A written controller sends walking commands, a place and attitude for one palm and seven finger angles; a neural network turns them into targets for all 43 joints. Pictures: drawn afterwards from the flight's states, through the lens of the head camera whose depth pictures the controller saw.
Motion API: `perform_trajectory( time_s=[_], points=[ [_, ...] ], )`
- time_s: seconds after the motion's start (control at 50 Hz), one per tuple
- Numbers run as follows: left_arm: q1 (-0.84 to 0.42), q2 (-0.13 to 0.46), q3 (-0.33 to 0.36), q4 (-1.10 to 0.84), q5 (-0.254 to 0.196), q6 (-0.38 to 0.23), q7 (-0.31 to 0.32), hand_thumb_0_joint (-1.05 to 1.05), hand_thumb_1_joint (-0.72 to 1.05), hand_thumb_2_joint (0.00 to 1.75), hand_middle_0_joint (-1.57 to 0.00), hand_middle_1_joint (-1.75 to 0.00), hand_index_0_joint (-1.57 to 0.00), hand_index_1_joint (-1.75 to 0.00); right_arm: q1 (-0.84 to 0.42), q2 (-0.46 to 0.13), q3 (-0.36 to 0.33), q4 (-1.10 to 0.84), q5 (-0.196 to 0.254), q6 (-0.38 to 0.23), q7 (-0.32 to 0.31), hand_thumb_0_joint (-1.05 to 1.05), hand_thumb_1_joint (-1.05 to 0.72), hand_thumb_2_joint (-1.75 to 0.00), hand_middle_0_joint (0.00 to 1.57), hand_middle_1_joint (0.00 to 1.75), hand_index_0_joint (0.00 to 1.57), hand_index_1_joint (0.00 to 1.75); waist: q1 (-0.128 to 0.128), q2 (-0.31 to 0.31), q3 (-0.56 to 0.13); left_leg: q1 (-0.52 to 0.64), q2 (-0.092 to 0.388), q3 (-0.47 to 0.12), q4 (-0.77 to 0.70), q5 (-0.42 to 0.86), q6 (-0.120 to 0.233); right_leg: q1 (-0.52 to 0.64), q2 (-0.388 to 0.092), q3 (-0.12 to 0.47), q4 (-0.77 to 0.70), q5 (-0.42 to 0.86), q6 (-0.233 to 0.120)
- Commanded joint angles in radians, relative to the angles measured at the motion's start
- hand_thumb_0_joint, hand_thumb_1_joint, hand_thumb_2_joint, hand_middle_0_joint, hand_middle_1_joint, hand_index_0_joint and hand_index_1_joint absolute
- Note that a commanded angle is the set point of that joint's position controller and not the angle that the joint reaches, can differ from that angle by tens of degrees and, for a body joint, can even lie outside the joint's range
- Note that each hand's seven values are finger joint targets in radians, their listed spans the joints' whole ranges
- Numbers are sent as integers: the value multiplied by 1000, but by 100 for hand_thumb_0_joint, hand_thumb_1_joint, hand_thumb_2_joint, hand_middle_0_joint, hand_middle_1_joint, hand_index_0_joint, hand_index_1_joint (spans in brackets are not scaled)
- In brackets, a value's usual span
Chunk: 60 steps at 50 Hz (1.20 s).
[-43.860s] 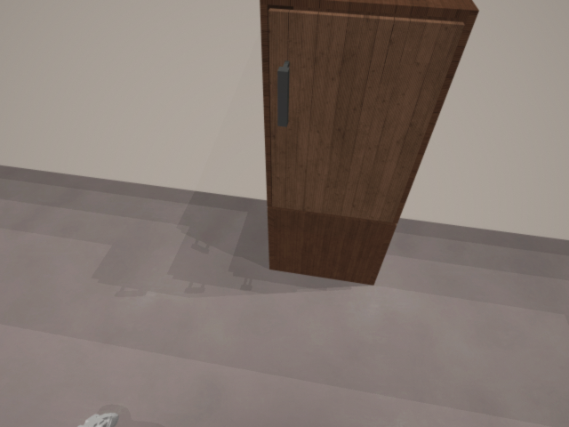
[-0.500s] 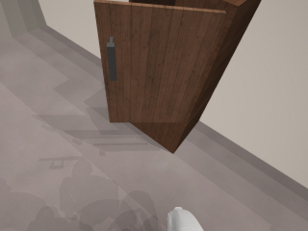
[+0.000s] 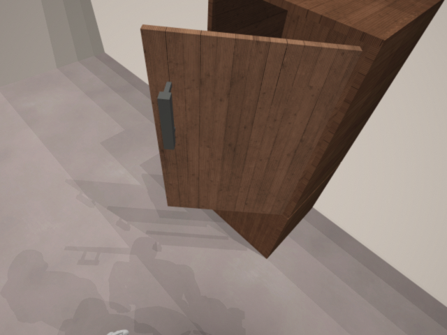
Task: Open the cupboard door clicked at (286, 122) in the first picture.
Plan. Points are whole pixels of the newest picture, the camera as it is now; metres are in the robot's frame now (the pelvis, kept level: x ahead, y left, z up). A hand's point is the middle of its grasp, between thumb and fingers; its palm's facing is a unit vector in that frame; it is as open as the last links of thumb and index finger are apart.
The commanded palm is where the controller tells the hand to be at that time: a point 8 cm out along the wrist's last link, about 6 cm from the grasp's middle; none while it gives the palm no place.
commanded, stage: come to a stop and stand still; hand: left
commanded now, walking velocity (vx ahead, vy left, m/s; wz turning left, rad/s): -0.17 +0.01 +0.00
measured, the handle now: (169, 116) +0.52 +0.15 +0.08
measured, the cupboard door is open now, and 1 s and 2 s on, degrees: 42 42 42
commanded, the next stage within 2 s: look again from close up in 1.00 s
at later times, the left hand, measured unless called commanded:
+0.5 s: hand out of the picture -0.03 +0.14 -0.17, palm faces +0.04 -0.98 -0.18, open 7.4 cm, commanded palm none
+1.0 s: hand out of the picture -0.06 +0.15 -0.16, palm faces +0.02 -0.99 -0.16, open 7.4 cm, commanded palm none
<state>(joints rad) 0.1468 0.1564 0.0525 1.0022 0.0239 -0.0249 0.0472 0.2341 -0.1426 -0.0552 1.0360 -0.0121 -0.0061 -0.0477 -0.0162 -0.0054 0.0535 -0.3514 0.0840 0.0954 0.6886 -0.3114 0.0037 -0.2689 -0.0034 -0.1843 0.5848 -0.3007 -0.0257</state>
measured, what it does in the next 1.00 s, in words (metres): steps on the spot: right foot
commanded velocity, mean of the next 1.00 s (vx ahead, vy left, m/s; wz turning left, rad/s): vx -0.02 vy -0.01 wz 0.00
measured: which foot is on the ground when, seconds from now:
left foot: down 0.00-1.00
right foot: down 0.00-0.02, up 0.04-0.26, down 0.28-1.00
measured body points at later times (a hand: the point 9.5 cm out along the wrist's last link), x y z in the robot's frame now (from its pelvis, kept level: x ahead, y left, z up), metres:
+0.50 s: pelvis -0.02 -0.03 +0.01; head +0.00 -0.03 +0.46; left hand -0.03 +0.19 -0.15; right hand +0.05 -0.26 -0.15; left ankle -0.01 +0.09 -0.73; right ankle -0.03 -0.14 -0.72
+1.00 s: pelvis -0.04 -0.01 +0.02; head -0.04 +0.00 +0.47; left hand -0.06 +0.20 -0.15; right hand -0.08 -0.21 -0.14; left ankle -0.01 +0.09 -0.72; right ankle -0.03 -0.14 -0.72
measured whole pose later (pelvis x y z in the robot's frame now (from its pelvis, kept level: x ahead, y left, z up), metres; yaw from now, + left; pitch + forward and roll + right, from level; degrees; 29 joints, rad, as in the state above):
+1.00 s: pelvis -0.04 -0.01 +0.02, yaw -1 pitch -1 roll +0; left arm 0.32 0.13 0.01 1.12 0.02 0.00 0.04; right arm 0.33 -0.09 0.00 1.16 -0.01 0.01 -0.02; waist 0.00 -0.02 0.03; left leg -0.20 0.00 0.09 0.40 -0.18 0.03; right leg -0.19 -0.04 -0.06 0.41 -0.21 0.02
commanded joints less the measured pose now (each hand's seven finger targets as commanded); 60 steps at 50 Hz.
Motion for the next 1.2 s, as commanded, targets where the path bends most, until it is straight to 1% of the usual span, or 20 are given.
perform_trajectory(
  time_s=[0.0,0.02,0.08,0.18,0.22,0.24,0.26,0.28,0.3,0.34,0.38,0.44,0.48,0.56,0.72,1.02,1.06,1.08,1.1,1.18],
  points=[
    [111,33,3,-48,-8,37,-1,0,90,90,-20,-30,-20,-30,108,-123,-14,-24,-13,4,9,0,-90,-90,20,30,20,30,24,194,-29,72,244,-219,-307,687,106,17,-61,71,52,-4,27],
    [119,31,1,-41,-6,47,-1,0,90,90,-20,-30,-20,-30,50,-123,-11,-34,-16,2,4,0,-90,-90,20,30,20,30,33,270,6,49,244,-225,-347,720,136,5,-56,94,144,-112,33],
    [133,53,5,-41,-6,55,-3,0,90,90,-20,-30,-20,-30,9,-145,-12,-63,-20,2,-3,0,-90,-90,20,30,20,30,22,154,-19,170,259,-216,-328,814,191,-94,-52,161,268,-226,32],
    [194,63,0,-40,-4,42,-5,0,90,90,-20,-30,-20,-30,-27,-201,-33,-79,-11,16,5,0,-90,-90,20,30,20,30,13,101,-164,374,220,-143,-236,875,169,-69,-41,128,78,-105,44],
    [247,76,-1,-28,1,30,-5,0,90,90,-20,-30,-20,-30,-54,-189,-33,-80,-2,18,12,0,-90,-90,20,30,20,30,35,69,-189,347,164,-104,-173,712,113,24,-45,126,-125,99,46],
    [251,99,1,-24,6,24,-4,0,90,90,-20,-30,-20,-30,-58,-163,-32,-84,4,18,16,0,-90,-90,20,30,20,30,32,0,-180,276,105,-76,-130,543,64,74,-87,182,-209,301,40],
    [242,148,7,-25,11,19,-1,0,90,90,-20,-30,-20,-30,-64,-119,-25,-97,9,22,21,0,-90,-90,20,30,20,30,20,-143,-149,137,25,-23,-96,275,15,129,-201,320,-190,557,-1],
    [228,172,5,-27,8,17,-3,0,90,90,-20,-30,-20,-30,-76,-85,-17,-103,11,30,26,0,-90,-90,20,30,20,30,21,-204,-107,77,-44,-3,-83,-20,-13,107,-302,372,-201,663,-71],
    [213,169,0,-27,6,19,-6,0,90,90,-20,-30,-20,-30,-99,-71,-14,-98,10,39,28,0,-90,-90,20,30,20,30,25,-183,-79,83,-59,-30,-29,-119,-17,57,-319,365,-225,607,-121],
    [189,144,-1,-24,9,17,-2,0,90,90,-20,-30,-20,-30,-109,-66,-10,-83,4,46,26,0,-90,-90,20,30,20,30,24,-215,-59,46,-49,-51,37,-140,-17,60,-275,346,-219,586,-136],
    [181,132,-8,-15,5,14,-4,0,90,90,-20,-30,-20,-30,-84,-61,-5,-56,8,40,25,0,-90,-90,20,30,20,30,16,-193,-51,57,-53,-51,1,-97,-21,78,-245,301,-188,630,-127],
    [172,127,-11,-1,-2,14,-5,0,90,90,-20,-30,-20,-30,-23,-55,3,-5,10,25,24,0,-90,-90,20,30,20,30,0,-123,-45,194,-38,-54,-228,138,-19,29,-196,254,-153,452,-63],
    [195,93,-16,10,-9,14,-7,0,90,90,-20,-30,-20,-30,-12,-89,7,15,1,5,17,0,-90,-90,20,30,20,30,21,9,-68,248,52,-124,-274,378,12,20,-123,211,-146,306,1],
    [188,90,-21,44,-6,28,-9,0,90,90,-20,-30,-20,-30,-28,-76,21,39,1,6,19,0,-90,-90,20,30,20,30,39,82,30,98,38,-138,-364,114,13,75,-104,214,-236,75,22],
    [206,80,-27,83,-9,24,-13,0,90,90,-20,-30,-20,-30,75,-65,28,78,-4,6,19,0,-90,-90,20,30,20,30,36,17,44,86,16,-126,-413,-23,8,77,-107,214,-294,-15,17],
    [269,35,-30,101,-6,14,-6,0,90,90,-20,-30,-20,-30,157,-41,27,99,0,-7,16,0,-90,-90,20,30,20,30,28,-18,49,90,19,-132,-417,6,19,42,-105,204,-260,40,17],
    [277,28,-31,104,-6,13,-5,0,90,90,-20,-30,-20,-30,155,-38,28,99,0,-9,15,0,-90,-90,20,30,20,30,26,-2,44,99,18,-132,-413,24,18,35,-106,206,-254,57,16],
    [288,70,-55,124,8,-4,27,0,90,90,-20,-30,-20,-30,40,-102,37,16,5,-23,29,0,-90,-90,20,30,20,30,47,74,86,40,23,-84,-216,121,-10,1,-132,211,-228,153,-1],
    [254,109,-42,74,-2,-9,16,0,90,90,-20,-30,-20,-30,87,-52,37,-9,-2,-10,36,0,-90,-90,20,30,20,30,2,71,4,71,-27,-101,-227,-37,-6,-30,-151,256,-249,-136,-23],
    [245,70,-41,56,0,-11,0,0,90,90,-20,-30,-20,-30,129,-74,34,-20,-8,-18,35,0,-90,-90,20,30,20,30,-3,96,-16,36,8,-167,-308,-78,28,-32,-91,188,-152,-100,-16]
  ],
)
